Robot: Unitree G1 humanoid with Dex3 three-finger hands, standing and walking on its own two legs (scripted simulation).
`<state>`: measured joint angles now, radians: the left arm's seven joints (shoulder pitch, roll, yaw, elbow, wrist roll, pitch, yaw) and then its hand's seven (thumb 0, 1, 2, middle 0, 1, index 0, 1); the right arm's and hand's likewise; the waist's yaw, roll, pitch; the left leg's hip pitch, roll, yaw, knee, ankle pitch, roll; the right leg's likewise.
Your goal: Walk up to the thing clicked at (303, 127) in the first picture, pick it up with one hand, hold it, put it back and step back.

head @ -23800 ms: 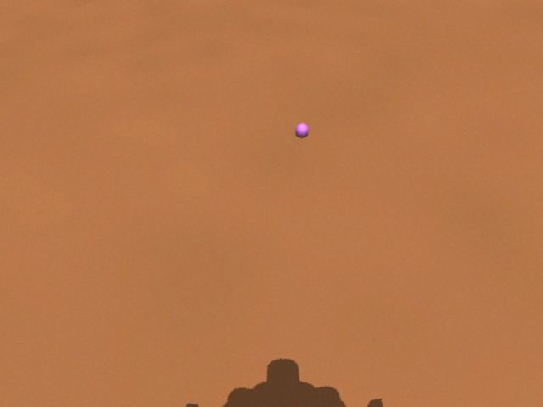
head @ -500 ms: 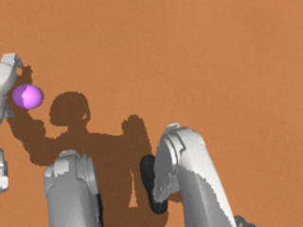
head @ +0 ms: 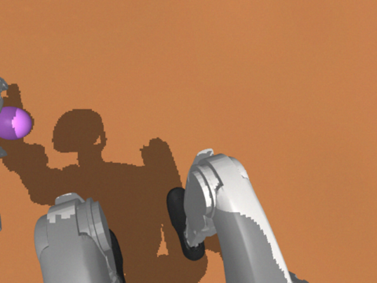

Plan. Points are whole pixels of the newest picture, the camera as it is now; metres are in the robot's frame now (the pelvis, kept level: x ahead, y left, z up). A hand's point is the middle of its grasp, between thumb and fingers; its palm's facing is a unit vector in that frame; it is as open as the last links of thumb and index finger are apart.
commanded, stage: rest palm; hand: left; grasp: from above
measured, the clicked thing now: (11, 123) +0.51 +0.26 -0.29
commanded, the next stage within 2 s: close in 0.92 s
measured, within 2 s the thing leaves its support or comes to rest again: neither
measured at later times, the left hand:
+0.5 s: hand (1, 124) +0.50 +0.27 -0.25, palm faces -0.46 -0.09 -0.88, open 14.5 cm
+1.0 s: hand (8, 124) +0.50 +0.26 -0.26, palm faces -0.45 -0.09 -0.89, open 14.2 cm
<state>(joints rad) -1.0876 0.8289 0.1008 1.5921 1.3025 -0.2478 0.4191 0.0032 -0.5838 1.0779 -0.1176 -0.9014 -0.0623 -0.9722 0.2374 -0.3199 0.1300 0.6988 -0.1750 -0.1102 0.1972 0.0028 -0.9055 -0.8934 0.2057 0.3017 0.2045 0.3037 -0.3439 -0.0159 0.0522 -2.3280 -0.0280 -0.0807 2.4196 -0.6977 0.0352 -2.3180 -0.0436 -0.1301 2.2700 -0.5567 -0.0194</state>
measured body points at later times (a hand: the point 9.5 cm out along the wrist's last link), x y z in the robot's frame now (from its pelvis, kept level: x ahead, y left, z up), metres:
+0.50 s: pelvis +0.01 +0.01 -0.01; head +0.30 +0.08 +0.32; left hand +0.52 +0.27 -0.20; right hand +0.00 -0.25 -0.07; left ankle +0.07 +0.11 -0.29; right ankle +0.13 -0.11 -0.29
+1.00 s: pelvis +0.00 +0.01 -0.01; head +0.30 +0.09 +0.31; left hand +0.52 +0.26 -0.21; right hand -0.01 -0.25 -0.06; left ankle +0.07 +0.11 -0.29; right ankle +0.13 -0.11 -0.29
